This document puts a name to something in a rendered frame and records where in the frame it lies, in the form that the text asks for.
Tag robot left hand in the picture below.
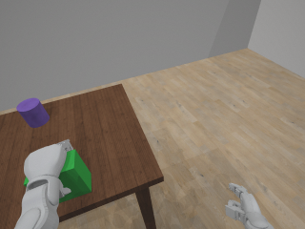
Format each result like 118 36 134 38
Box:
24 139 73 198

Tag sponge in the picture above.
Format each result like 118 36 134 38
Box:
23 149 92 203

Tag table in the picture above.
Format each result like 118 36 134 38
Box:
0 84 164 229

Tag left robot forearm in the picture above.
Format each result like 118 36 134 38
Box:
14 176 60 229

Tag robot right hand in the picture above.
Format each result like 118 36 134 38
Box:
225 183 261 225

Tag right robot forearm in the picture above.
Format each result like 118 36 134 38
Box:
244 212 274 229

